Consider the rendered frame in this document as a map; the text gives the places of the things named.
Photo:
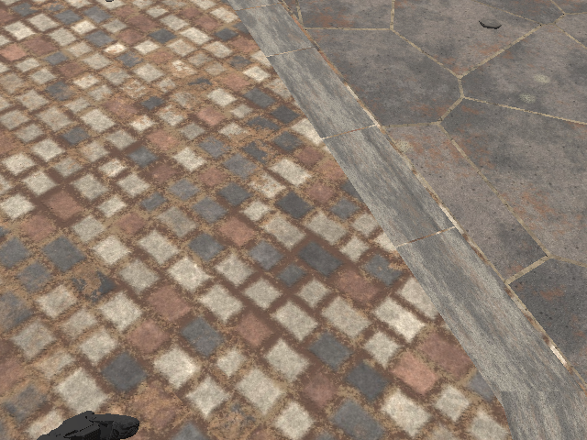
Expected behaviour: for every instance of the robot left hand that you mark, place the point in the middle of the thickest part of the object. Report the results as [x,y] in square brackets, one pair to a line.
[90,426]

